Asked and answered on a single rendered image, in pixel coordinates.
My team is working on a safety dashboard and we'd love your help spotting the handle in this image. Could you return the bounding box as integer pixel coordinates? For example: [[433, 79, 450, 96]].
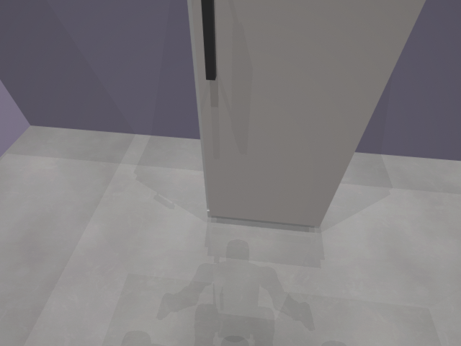
[[201, 0, 217, 80]]

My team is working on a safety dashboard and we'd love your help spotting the fridge door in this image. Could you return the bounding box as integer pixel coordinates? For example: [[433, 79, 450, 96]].
[[192, 0, 426, 226]]

